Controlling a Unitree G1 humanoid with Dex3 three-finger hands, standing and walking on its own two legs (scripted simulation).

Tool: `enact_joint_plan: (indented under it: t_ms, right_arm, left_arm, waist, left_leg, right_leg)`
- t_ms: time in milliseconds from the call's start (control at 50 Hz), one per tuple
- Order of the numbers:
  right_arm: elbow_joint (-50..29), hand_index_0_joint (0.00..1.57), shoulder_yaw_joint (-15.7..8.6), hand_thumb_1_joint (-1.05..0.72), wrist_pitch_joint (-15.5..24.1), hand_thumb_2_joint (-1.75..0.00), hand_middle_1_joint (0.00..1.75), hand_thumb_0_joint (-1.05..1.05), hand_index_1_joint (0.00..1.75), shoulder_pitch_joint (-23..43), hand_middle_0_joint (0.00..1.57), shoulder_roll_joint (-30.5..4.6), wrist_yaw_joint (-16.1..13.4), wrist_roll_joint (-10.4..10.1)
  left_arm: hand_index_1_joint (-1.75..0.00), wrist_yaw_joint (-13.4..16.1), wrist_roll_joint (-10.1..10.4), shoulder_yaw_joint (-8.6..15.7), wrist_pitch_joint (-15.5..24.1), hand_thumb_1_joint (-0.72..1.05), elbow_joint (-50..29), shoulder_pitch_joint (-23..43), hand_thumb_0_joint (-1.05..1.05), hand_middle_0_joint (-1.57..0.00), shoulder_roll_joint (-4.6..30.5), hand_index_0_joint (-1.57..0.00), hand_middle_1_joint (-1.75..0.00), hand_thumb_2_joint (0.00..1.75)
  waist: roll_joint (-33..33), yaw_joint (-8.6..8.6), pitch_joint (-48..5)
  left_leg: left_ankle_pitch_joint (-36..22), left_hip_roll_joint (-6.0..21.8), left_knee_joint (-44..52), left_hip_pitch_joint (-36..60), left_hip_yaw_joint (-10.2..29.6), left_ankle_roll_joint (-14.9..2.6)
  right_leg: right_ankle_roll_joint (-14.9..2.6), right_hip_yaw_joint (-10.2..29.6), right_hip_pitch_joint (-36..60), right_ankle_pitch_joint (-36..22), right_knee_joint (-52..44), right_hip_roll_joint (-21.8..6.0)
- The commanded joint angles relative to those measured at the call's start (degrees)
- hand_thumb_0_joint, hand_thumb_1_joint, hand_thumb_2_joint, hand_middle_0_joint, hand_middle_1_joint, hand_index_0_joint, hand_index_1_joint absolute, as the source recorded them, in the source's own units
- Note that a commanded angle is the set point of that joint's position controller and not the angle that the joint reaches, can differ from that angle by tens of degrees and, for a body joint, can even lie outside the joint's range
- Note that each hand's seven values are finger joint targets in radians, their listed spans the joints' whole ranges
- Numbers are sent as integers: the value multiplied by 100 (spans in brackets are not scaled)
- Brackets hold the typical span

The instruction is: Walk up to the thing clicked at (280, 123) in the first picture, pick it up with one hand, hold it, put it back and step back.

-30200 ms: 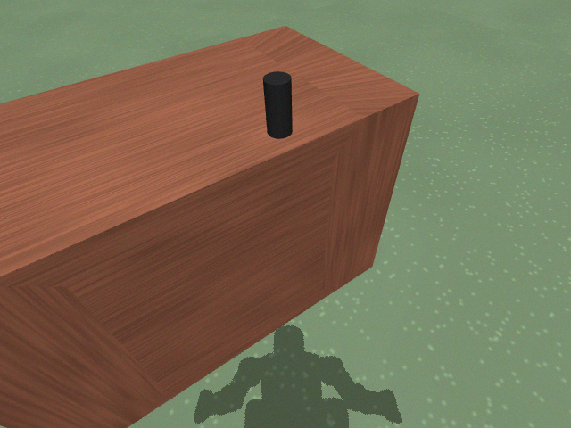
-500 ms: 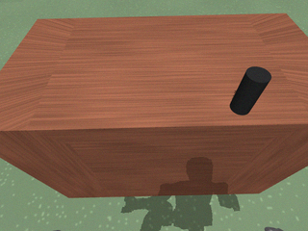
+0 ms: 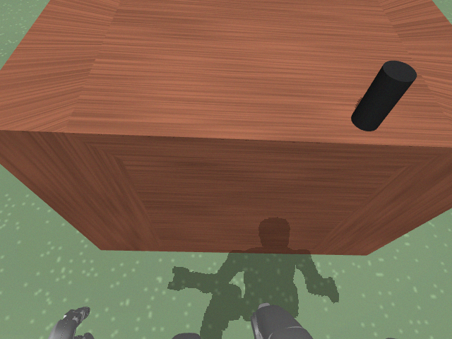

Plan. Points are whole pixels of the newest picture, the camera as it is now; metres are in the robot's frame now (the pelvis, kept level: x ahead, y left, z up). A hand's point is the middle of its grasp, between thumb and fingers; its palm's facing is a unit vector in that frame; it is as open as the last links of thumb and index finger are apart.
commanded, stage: step back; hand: right
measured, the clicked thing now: (380, 98) +0.52 -0.27 +0.10
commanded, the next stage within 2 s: none
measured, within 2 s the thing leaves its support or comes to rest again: neither
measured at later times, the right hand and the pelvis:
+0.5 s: hand out of the picture -0.02 -0.28 -0.16, palm faces +0.06 +0.93 -0.35, open 7.4 cm; pelvis -0.10 +0.00 +0.00, yaw -6 degrees
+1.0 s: hand out of the picture -0.14 -0.27 -0.13, palm faces +0.04 +0.89 -0.46, open 7.4 cm; pelvis -0.24 +0.01 +0.00, yaw -7 degrees
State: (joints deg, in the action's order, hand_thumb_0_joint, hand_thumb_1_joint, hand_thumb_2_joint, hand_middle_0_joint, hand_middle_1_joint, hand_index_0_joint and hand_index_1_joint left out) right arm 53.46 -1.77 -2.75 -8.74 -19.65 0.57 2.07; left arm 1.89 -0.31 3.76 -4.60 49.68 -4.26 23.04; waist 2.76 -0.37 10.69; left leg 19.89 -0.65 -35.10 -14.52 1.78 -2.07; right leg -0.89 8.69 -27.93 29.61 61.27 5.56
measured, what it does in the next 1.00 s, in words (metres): walks backwards: right foot, then left foot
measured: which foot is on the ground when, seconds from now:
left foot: down 0.00-0.30, up 0.32-0.64, down 0.66-1.00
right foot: up 0.00-0.26, down 0.28-0.68, up 0.70-1.00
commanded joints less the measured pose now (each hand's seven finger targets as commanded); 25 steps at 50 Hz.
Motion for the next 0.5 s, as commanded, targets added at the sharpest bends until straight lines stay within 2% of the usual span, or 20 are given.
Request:
enact_joint_plan:
  t_ms: [0, 20, 40, 80, 120, 180, 200, 220, 240, 260, 280, 300, 320, 340, 360, 380, 400, 420, 440, 480]
  right_arm:
    - [-660, 20, -459, -90, 170, -90, 30, 0, 30, 421, 20, -1451, -239, -37]
    - [-622, 20, -455, -90, 172, -90, 30, 0, 30, 218, 20, -1402, -248, -71]
    - [-616, 20, -467, -90, 159, -90, 30, 0, 30, 78, 20, -1346, -262, -85]
    - [-668, 20, -495, -90, 155, -90, 30, 0, 30, -113, 20, -1407, -281, -107]
    - [-723, 20, -522, -90, 149, -90, 30, 0, 30, -193, 20, -1482, -277, -99]
    - [-861, 20, -539, -90, 122, -90, 30, 0, 30, 50, 20, -1580, -234, -121]
    - [-916, 20, -544, -90, 100, -90, 30, 0, 30, 146, 20, -1607, -216, -131]
    - [-945, 20, -543, -90, 80, -90, 30, 0, 30, 297, 20, -1605, -201, -162]
    - [-971, 20, -513, -90, 57, -90, 30, 0, 30, 407, 20, -1563, -186, -201]
    - [-999, 20, -447, -90, 58, -90, 30, 0, 30, 400, 20, -1404, -170, -248]
    - [-1050, 20, -370, -90, 63, -90, 30, 0, 30, 340, 20, -1216, -161, -279]
    - [-1039, 20, -377, -90, 28, -90, 30, 0, 30, 533, 20, -1187, -215, -277]
    - [-927, 20, -462, -90, -7, -90, 30, 0, 30, 397, 20, -1365, -257, -237]
    - [-825, 20, -481, -90, 5, -90, 30, 0, 30, 129, 20, -1474, -236, -235]
    - [-749, 20, -439, -90, 22, -90, 30, 0, 30, 42, 20, -1479, -224, -283]
    - [-681, 20, -395, -90, 46, -90, 30, 0, 30, -78, 20, -1353, -230, -287]
    - [-656, 20, -356, -90, 69, -90, 30, 0, 30, -167, 20, -1308, -251, -292]
    - [-723, 20, -324, -90, 97, -90, 30, 0, 30, -87, 20, -1295, -268, -263]
    - [-712, 20, -302, -90, 117, -90, 30, 0, 30, -161, 20, -1324, -287, -268]
    - [-744, 20, -271, -90, 147, -90, 30, 0, 30, -152, 20, -1274, -311, -253]
  left_arm:
    - [-30, 27, -13, 289, 178, 90, -412, -714, 0, -20, 947, -20, -30, 90]
    - [-30, 21, -44, 297, 201, 90, -424, -671, 0, -20, 880, -20, -30, 90]
    - [-30, 15, -65, 284, 229, 90, -475, -619, 0, -20, 831, -20, -30, 90]
    - [-30, 5, -88, 277, 279, 90, -591, -417, 0, -20, 824, -20, -30, 90]
    - [-30, -16, -89, 274, 307, 90, -654, -377, 0, -20, 850, -20, -30, 90]
    - [-30, -48, -120, 281, 359, 90, -567, -679, 0, -20, 815, -20, -30, 90]
    - [-30, -57, -143, 297, 370, 90, -500, -791, 0, -20, 818, -20, -30, 90]
    - [-30, -56, -159, 300, 384, 90, -389, -1036, 0, -20, 750, -20, -30, 90]
    - [-30, -55, -182, 318, 411, 90, -295, -1173, 0, -20, 774, -20, -30, 90]
    - [-30, -47, -230, 374, 450, 90, -334, -1155, 0, -20, 1011, -20, -30, 90]
    - [-30, -54, -277, 494, 476, 90, -432, -981, 0, -20, 1423, -20, -30, 90]
    - [-30, -74, -195, 508, 442, 90, -572, -648, 0, -20, 1709, -20, -30, 90]
    - [-30, -71, -249, 520, 469, 90, -729, -437, 0, -20, 1755, -20, -30, 90]
    - [-30, -63, -213, 498, 462, 90, -794, -309, 0, -20, 1521, -20, -30, 90]
    - [-30, -54, -133, 441, 453, 90, -881, -217, 0, -20, 1318, -20, -30, 90]
    - [-30, -42, -120, 405, 435, 90, -900, -115, 0, -20, 1143, -20, -30, 90]
    - [-30, -41, -144, 412, 409, 90, -906, -116, 0, -20, 1067, -20, -30, 90]
    - [-30, -40, -169, 398, 398, 90, -915, -301, 0, -20, 1017, -20, -30, 90]
    - [-30, -46, -178, 391, 384, 90, -931, -422, 0, -20, 1013, -20, -30, 90]
    - [-30, -27, -205, 381, 339, 90, -954, -552, 0, -20, 980, -20, -30, 90]
  waist:
    - [-1080, 315, -1196]
    - [-1142, 197, -1278]
    - [-1129, 93, -1314]
    - [-1065, -110, -1250]
    - [-1024, -190, -1238]
    - [-1200, -82, -1513]
    - [-1173, -36, -1506]
    - [-1108, 114, -1550]
    - [-918, 197, -1570]
    - [-541, 219, -1580]
    - [607, 144, -1415]
    - [1243, 322, -1114]
    - [1120, 297, -807]
    - [818, 159, -654]
    - [369, 89, -728]
    - [345, -5, -845]
    - [371, 15, -1040]
    - [386, 153, -1160]
    - [370, 218, -1254]
    - [567, 306, -1312]
  left_leg:
    - [-4172, 1158, 819, 1403, 814, -531]
    - [-4327, 1235, 722, 1712, 913, -639]
    - [-4269, 1221, 702, 1941, 876, -662]
    - [-4150, 1465, 672, 1972, 986, -1022]
    - [-3970, 1505, 656, 1819, 911, -1098]
    - [-3338, 1471, 400, 1549, 807, -964]
    - [-2971, 1452, 347, 1242, 825, -938]
    - [-2733, 1458, 158, 1045, 752, -863]
    - [-2406, 1331, -29, 695, 650, -713]
    - [-1674, 1098, -245, 133, 552, -425]
    - [-594, 365, -979, -833, 271, -78]
    - [1532, -441, -2254, -915, 81, 152]
    - [1899, -306, -3183, -694, 647, 222]
    - [1648, -185, -3367, -720, 833, 231]
    - [1341, -390, -3402, -838, 878, 194]
    - [1181, -535, -3397, -977, 812, 185]
    - [1025, -617, -3387, -1044, 702, 255]
    - [948, -608, -3282, -1171, 654, 300]
    - [930, -599, -3038, -1277, 619, 354]
    - [963, -434, -2313, -1454, 475, 420]
  right_leg:
    - [-33, 261, -600, -406, 856, 143]
    - [73, 187, -538, -357, 631, 116]
    - [152, 97, -559, -385, 268, 73]
    - [264, 40, -399, -152, -293, -25]
    - [252, -129, -167, -168, -827, -93]
    - [157, -550, 596, -497, -2177, -373]
    - [113, -654, 891, -734, -2545, -364]
    - [52, -725, 1238, -1288, -3177, -390]
    - [-16, -723, 1662, -1939, -3721, -372]
    - [-110, -115, 2031, -2655, -3774, -704]
    - [-553, 1174, 2215, -3202, -3901, -1540]
    - [-1608, 2159, 1358, -3513, -4243, -2575]
    - [-1853, 2518, 649, -3579, -4292, -2841]
    - [-1704, 2088, 607, -3639, -4214, -2660]
    - [-1446, 1198, 885, -4019, -3948, -2162]
    - [-1192, 671, 1155, -4324, -3749, -1855]
    - [-1047, 416, 1424, -4304, -3621, -1656]
    - [-1054, 425, 1668, -4402, -3504, -1586]
    - [-1057, 363, 1985, -4390, -3416, -1529]
    - [-1125, 339, 2454, -4340, -3374, -1617]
